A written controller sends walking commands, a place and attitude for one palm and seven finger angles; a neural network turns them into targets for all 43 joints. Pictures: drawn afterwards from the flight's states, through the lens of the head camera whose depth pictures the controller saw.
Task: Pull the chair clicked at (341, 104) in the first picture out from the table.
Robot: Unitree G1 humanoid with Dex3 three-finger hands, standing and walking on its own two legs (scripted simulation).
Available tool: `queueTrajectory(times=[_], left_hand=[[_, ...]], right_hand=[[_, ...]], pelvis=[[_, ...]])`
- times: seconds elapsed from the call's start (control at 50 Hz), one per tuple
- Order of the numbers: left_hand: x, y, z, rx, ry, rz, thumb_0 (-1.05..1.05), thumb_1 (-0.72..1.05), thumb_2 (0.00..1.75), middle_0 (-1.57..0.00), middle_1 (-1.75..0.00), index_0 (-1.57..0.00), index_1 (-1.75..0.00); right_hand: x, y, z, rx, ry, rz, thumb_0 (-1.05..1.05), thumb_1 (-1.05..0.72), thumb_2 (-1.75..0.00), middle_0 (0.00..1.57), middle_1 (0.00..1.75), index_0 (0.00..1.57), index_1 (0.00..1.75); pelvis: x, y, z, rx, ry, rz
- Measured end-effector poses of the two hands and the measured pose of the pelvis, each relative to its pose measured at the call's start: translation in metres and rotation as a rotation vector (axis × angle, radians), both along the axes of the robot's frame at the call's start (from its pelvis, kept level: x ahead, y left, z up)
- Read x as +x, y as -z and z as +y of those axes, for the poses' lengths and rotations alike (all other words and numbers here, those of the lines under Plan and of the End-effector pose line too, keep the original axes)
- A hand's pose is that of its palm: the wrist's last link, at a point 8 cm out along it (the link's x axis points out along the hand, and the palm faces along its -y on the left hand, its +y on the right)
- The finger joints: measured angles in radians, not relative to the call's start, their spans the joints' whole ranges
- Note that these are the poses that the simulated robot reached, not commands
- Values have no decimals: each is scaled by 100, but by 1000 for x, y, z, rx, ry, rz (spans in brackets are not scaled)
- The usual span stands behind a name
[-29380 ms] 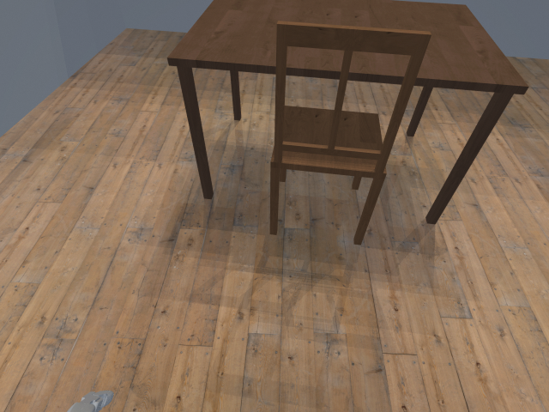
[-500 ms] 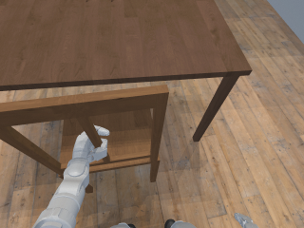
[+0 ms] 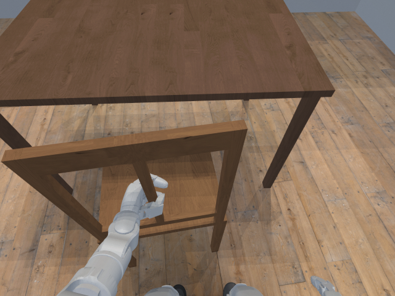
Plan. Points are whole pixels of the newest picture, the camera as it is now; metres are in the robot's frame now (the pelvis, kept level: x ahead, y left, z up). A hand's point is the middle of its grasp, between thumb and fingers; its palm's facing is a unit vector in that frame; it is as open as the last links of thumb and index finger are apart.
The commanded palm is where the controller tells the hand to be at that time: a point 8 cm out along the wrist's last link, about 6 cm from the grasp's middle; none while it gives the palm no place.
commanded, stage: step backward, pulling the chair out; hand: left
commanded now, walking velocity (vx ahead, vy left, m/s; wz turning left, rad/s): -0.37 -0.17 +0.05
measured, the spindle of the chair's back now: (151, 195) +0.34 +0.12 -0.07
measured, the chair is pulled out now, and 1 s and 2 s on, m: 0.17 0.28 0.51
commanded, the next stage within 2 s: none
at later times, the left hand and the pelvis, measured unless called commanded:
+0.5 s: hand (155, 218) +0.28 +0.11 -0.06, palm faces -0.02 -0.98 -0.20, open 5.4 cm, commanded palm +0.27 +0.16 -0.06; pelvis -0.04 -0.02 -0.01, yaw +4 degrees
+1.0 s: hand (151, 254) +0.21 +0.11 -0.06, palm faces -0.01 -0.98 -0.19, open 5.4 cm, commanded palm +0.20 +0.15 -0.06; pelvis -0.11 -0.02 +0.00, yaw +3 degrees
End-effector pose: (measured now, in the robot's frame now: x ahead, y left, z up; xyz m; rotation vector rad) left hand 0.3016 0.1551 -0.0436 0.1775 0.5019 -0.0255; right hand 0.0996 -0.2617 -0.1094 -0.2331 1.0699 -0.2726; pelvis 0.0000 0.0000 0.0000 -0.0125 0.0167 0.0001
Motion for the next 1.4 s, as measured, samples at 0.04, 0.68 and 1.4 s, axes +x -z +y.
queueTrajectory(times=[0.04,0.68,1.4], left_hand=[[-3,0,1,-2,-5,4,5,69,76,-28,-113,-50,-145],[-48,-1,0,34,-90,-7,5,65,80,-30,-119,-50,-145],[-184,-2,11,29,-28,-27,5,67,78,-28,-121,-50,-145]], right_hand=[[-4,0,6,7,-8,-3,1,-90,-90,20,30,20,30],[-38,14,-9,57,-77,3,1,-90,-90,20,30,20,30],[-170,11,21,65,-99,30,1,-90,-90,20,30,20,30]], pelvis=[[-5,0,0,-2,1,-1],[-62,4,-32,15,-55,9],[-196,0,-11,0,-30,25]])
